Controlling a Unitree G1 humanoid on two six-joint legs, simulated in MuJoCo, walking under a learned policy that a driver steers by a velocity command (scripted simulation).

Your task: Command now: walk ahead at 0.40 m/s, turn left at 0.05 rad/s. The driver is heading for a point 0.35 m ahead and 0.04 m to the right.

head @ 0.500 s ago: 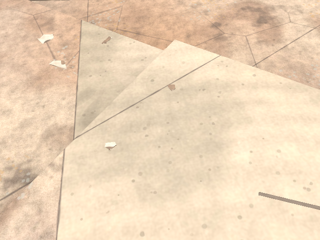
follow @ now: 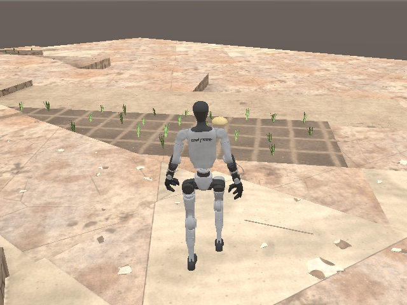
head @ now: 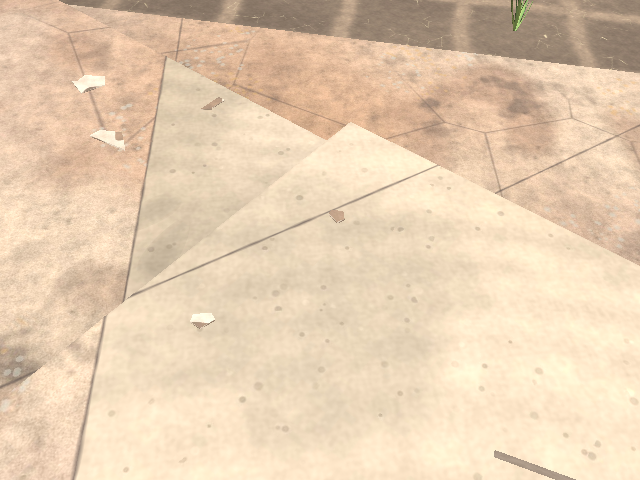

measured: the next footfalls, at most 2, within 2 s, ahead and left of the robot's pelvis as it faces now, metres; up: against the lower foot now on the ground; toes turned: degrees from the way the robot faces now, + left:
right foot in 0.22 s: +0.26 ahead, -0.13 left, +0.00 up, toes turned -4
left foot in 0.68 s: +0.35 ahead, +0.05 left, +0.00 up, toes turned +1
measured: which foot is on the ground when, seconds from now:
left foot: down 0.00-0.24, up 0.26-0.66, down 0.68-1.00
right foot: up 0.00-0.20, down 0.22-1.00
